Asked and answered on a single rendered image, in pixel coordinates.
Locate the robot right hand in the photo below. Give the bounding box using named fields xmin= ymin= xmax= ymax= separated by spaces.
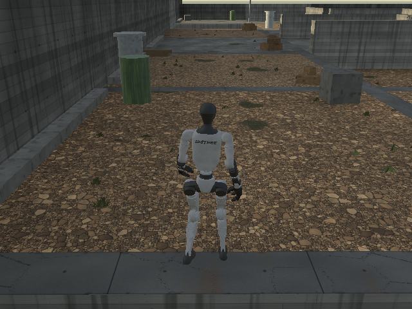
xmin=227 ymin=186 xmax=242 ymax=201

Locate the robot left hand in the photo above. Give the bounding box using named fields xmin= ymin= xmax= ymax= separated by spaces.
xmin=178 ymin=166 xmax=194 ymax=177

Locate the robot right forearm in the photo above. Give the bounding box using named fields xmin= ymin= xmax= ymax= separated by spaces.
xmin=229 ymin=159 xmax=241 ymax=189

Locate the robot left foot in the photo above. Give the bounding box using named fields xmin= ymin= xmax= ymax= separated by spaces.
xmin=183 ymin=250 xmax=196 ymax=265

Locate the robot left forearm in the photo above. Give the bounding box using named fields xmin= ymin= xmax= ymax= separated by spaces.
xmin=176 ymin=154 xmax=186 ymax=171

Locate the robot left upper arm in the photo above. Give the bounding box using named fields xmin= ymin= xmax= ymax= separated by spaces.
xmin=178 ymin=129 xmax=194 ymax=163

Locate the humanoid robot torso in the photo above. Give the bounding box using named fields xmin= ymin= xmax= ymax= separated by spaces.
xmin=192 ymin=127 xmax=222 ymax=193

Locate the robot right upper arm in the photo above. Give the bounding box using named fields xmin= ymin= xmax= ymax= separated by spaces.
xmin=220 ymin=131 xmax=234 ymax=169

